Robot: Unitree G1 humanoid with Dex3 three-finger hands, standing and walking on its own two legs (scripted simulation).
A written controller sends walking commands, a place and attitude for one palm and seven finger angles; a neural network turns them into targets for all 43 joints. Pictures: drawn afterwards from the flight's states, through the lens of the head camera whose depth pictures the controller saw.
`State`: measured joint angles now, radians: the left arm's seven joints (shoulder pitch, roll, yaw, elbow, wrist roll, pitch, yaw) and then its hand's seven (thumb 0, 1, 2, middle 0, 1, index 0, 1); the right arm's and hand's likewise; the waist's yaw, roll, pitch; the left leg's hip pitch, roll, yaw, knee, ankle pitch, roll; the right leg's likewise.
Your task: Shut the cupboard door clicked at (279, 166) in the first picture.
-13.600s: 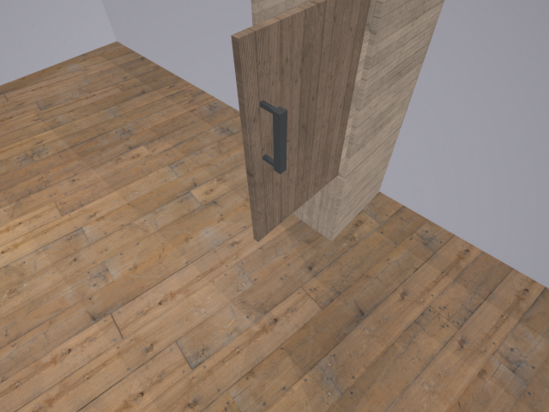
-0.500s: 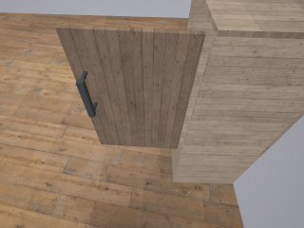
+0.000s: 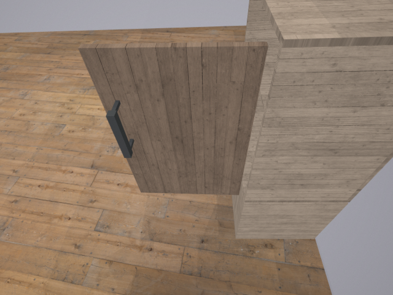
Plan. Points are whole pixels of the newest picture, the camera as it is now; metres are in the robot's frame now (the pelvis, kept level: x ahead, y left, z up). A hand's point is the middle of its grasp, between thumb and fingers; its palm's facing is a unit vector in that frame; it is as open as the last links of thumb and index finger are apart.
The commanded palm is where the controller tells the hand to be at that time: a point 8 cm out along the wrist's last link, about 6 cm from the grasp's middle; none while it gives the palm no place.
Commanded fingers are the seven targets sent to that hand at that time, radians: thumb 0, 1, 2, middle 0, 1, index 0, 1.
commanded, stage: come to a stop and stand still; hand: left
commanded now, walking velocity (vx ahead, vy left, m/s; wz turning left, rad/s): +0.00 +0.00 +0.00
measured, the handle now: (122, 130) +0.49 +0.23 +0.03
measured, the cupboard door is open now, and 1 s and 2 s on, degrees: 88 88 88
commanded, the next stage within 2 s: look again from close up in 0.54 s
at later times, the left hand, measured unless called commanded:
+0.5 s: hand out of the picture +0.03 +0.17 -0.17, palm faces +0.00 -0.98 -0.22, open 7.3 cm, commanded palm none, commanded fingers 0.00 0.90 0.90 -0.20 -0.30 -0.20 -0.30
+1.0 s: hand out of the picture +0.03 +0.16 -0.17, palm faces +0.01 -0.98 -0.21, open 7.4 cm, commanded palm none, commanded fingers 0.00 0.90 0.90 -0.20 -0.30 -0.20 -0.30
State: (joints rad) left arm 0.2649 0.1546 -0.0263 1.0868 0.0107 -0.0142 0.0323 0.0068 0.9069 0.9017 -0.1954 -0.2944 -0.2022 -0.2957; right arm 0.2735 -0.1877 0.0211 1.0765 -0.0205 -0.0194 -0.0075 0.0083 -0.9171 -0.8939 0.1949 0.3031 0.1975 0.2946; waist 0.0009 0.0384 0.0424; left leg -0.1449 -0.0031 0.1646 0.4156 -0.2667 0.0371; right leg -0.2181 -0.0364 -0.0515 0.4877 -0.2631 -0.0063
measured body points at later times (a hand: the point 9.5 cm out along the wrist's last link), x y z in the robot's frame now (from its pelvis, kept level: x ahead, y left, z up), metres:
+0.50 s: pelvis +0.02 -0.01 +0.00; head +0.04 -0.02 +0.45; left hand +0.03 +0.22 -0.15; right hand +0.02 -0.23 -0.16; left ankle -0.02 +0.09 -0.74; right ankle +0.00 -0.11 -0.74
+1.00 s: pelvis +0.02 -0.02 +0.00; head +0.04 -0.02 +0.45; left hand +0.03 +0.21 -0.15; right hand +0.03 -0.24 -0.16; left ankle -0.02 +0.09 -0.74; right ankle +0.00 -0.11 -0.74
